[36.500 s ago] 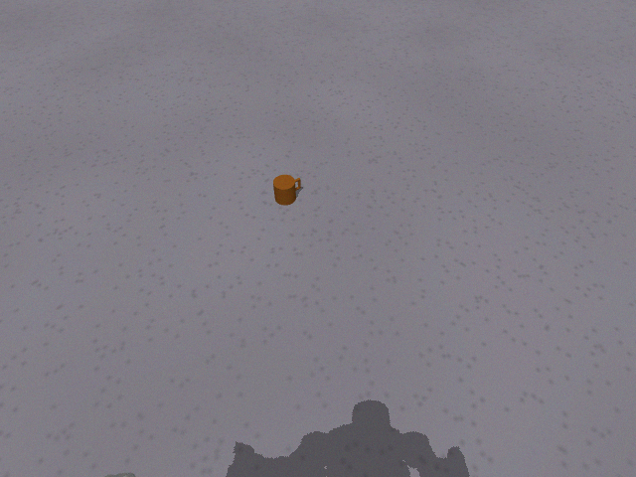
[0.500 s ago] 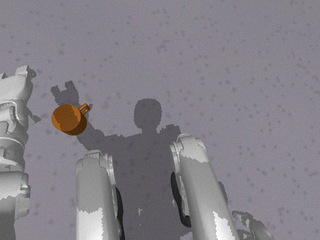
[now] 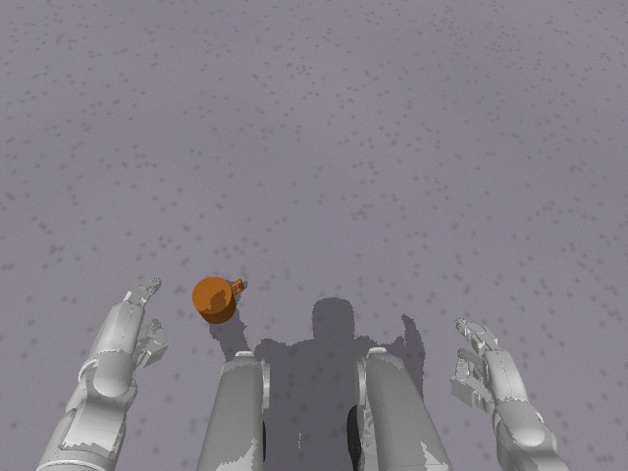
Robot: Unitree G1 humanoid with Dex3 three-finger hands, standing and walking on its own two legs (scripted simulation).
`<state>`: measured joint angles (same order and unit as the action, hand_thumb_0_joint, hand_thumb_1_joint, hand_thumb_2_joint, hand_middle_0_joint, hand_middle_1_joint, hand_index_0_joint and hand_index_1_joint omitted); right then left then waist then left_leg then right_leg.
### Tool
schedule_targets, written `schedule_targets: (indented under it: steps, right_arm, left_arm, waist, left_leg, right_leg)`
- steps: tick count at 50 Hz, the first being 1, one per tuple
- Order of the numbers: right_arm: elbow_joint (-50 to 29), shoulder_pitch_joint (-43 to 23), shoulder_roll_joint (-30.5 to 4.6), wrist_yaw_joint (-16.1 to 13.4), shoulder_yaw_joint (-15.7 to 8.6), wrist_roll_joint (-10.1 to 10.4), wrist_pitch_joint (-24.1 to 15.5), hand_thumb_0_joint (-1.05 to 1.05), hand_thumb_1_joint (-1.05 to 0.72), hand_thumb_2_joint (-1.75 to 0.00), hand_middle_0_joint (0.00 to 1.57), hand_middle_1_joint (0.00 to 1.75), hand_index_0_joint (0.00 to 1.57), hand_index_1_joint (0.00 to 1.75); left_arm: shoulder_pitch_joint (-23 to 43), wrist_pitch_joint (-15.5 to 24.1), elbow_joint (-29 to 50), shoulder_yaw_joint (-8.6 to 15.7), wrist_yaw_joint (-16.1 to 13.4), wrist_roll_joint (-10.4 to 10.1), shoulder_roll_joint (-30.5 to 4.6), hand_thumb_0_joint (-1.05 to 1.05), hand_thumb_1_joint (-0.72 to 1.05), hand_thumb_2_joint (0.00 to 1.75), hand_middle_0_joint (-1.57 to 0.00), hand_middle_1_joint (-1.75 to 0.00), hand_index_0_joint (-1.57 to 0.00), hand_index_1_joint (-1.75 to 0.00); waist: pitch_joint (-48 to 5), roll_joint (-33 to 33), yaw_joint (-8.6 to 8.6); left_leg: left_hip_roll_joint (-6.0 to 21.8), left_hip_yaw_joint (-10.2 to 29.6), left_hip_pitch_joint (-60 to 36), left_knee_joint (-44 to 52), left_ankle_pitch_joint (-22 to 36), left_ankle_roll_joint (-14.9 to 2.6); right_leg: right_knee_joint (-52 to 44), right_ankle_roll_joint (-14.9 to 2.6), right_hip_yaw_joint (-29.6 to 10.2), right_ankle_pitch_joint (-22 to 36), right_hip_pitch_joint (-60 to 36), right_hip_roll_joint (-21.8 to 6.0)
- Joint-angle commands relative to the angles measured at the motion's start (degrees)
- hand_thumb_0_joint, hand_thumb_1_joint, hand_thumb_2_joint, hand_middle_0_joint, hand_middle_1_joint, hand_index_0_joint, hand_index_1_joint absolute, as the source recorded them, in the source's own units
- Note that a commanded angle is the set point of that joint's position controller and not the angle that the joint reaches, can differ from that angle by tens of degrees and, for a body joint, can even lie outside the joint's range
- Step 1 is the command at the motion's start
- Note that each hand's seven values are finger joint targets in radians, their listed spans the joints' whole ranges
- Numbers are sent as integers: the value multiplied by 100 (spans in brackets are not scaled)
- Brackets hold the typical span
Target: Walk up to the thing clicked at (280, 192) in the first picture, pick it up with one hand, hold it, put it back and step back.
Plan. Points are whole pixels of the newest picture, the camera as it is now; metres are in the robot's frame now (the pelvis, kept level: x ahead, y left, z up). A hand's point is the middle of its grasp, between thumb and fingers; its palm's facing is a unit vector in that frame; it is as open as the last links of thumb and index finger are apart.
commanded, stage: home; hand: left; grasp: from above
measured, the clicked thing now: (221, 297) +0.48 +0.21 -0.53
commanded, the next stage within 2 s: none
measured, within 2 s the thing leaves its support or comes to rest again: neither
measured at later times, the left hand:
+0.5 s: hand (123, 364) +0.22 +0.18 +0.09, palm faces +0.10 -0.97 -0.20, open 7.4 cm
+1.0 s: hand (122, 366) +0.22 +0.18 +0.10, palm faces +0.09 -0.98 -0.20, open 7.4 cm
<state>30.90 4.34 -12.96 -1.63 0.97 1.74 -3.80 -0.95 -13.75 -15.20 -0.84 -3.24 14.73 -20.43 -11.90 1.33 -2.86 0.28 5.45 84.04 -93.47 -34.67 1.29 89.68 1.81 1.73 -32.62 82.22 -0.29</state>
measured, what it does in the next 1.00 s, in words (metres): rises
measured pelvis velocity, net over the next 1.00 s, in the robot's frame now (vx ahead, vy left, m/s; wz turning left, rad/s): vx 0.07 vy -0.01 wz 0.04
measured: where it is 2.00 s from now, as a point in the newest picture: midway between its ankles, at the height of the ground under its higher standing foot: outside the picture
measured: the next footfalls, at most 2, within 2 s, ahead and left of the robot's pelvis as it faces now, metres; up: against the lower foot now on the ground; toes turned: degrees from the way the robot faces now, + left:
none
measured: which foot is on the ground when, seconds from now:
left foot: down 0.00-1.00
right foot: down 0.00-1.00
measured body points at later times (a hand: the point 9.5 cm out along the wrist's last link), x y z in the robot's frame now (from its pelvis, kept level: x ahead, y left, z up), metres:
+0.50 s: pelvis +0.06 +0.00 +0.14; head +0.08 +0.00 +0.59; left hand +0.21 +0.23 +0.11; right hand +0.21 -0.25 +0.07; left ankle +0.07 +0.13 -0.54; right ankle +0.08 -0.14 -0.54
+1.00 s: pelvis +0.07 -0.01 +0.14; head +0.09 +0.00 +0.59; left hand +0.21 +0.23 +0.11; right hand +0.24 -0.24 +0.08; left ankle +0.07 +0.13 -0.54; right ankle +0.08 -0.14 -0.54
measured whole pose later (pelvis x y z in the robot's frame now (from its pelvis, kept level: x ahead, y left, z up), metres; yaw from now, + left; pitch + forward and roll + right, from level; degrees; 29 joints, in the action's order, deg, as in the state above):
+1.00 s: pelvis +0.07 -0.01 +0.14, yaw +2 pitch +10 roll -3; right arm 30.2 16.3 -12.2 -10.5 2.1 0.2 -14.2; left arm -29.0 -25.8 7.7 1.7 -1.1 -3.1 -12.8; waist -9.1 2.1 -1.9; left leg 1.4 4.9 39.6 -58.0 -28.3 1.4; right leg 54.2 1.0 2.4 -26.4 37.6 -0.2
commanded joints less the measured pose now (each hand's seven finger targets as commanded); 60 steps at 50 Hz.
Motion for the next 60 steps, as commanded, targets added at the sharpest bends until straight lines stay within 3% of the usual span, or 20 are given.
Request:
schedule_targets:
  steps: [1, 3, 9, 13, 18, 25, 31, 35, 44, 53, 60]
  right_arm:
    - [-645, 260, -821, -249, -306, 49, -362, 0, -90, -90, 20, 30, 20, 30]
    - [-689, 339, -749, -317, -260, 42, -426, 0, -90, -90, 20, 30, 20, 30]
    - [-806, 660, -641, -539, -162, 42, -572, 0, -90, -90, 20, 30, 20, 30]
    - [-923, 823, -592, -713, -101, 49, -686, 0, -90, -90, 20, 30, 20, 30]
    - [-1059, 962, -529, -894, -95, 14, -885, 0, -90, -90, 20, 30, 20, 30]
    - [-1075, 983, -550, -997, -166, -70, -1125, 0, -90, -90, 20, 30, 20, 30]
    - [-1045, 906, -628, -985, -207, -112, -1291, 0, -90, -90, 20, 30, 20, 30]
    - [-1041, 848, -636, -958, -221, -132, -1363, 0, -90, -90, 20, 30, 20, 30]
    - [-979, 865, -649, -952, -221, -150, -1380, 0, -90, -90, 20, 30, 20, 30]
    - [-937, 819, -656, -967, -204, -140, -1373, 0, -90, -90, 20, 30, 20, 30]
    - [-949, 842, -658, -963, -211, -136, -1364, 0, -90, -90, 20, 30, 20, 30]
  left_arm:
    - [381, -44, 1554, 594, -250, -577, -757, 0, 90, 90, -20, -30, -20, -30]
    - [37, -135, 1619, 518, -270, -776, -546, 0, 90, 90, -20, -30, -20, -30]
    - [-1091, -582, 2194, 583, -252, -1293, -143, 0, 90, 90, -20, -30, -20, -30]
    - [-1679, -883, 2673, 633, -204, -1671, 95, 0, 90, 90, -20, -30, -20, -30]
    - [-2365, -1070, 3241, 700, -139, -1891, 207, 0, 90, 90, -20, -30, -20, -30]
    - [-2791, -1057, 3358, 647, 61, -1843, 264, 0, 90, 90, -20, -30, -20, -30]
    - [-2599, -1028, 3291, 590, 196, -1771, 241, 0, 90, 90, -20, -30, -20, -30]
    - [-2581, -984, 3407, 685, 219, -1753, 165, 0, 90, 90, -20, -30, -20, -30]
    - [-2693, -949, 3421, 615, 179, -1733, 190, 0, 90, 90, -20, -30, -20, -30]
    - [-2668, -936, 3393, 626, 168, -1746, 159, 0, 90, 90, -20, -30, -20, -30]
    - [-2722, -950, 3354, 609, 168, -1760, 202, 0, 90, 90, -20, -30, -20, -30]
  waist:
    - [-1818, 444, -216]
    - [-1509, 429, -210]
    - [-1383, 530, -90]
    - [-1007, 407, -49]
    - [-644, 259, -26]
    - [-161, -29, -12]
    - [134, -10, -50]
    - [-69, 83, 41]
    - [-343, 141, 3]
    - [-221, 198, 95]
    - [-176, 141, 74]
  left_leg:
    - [-54, -138, -2286, 2135, -21, -266]
    - [-41, -74, -2563, 2479, 41, -243]
    - [1, -37, -3649, 3282, 991, -164]
    - [-15, -73, -4111, 3780, 1166, -157]
    - [-52, -197, -4490, 4127, 1577, -177]
    - [-94, -291, -4686, 4375, 1691, -241]
    - [-88, -344, -4762, 4520, 1468, -230]
    - [-98, -324, -4842, 4507, 1542, -218]
    - [-91, -330, -5036, 4382, 2107, -202]
    - [-50, -266, -4978, 4530, 1911, -180]
    - [-41, -265, -4944, 4561, 1767, -184]
  right_leg:
    - [-1963, -287, -46, 146, -2004, 120]
    - [-2245, -286, -40, 195, -2193, 114]
    - [-2948, -286, 29, 955, -3258, 129]
    - [-3549, -251, 74, 1133, -3869, 148]
    - [-4117, -208, 127, 1470, -4444, 172]
    - [-4503, -164, 159, 1533, -4678, 164]
    - [-4565, -148, 193, 1294, -4589, 143]
    - [-4543, -148, 189, 1361, -4703, 129]
    - [-4408, -160, 165, 1942, -4874, 141]
    - [-4418, -184, 220, 1690, -4823, 164]
    - [-4437, -188, 215, 1552, -4793, 172]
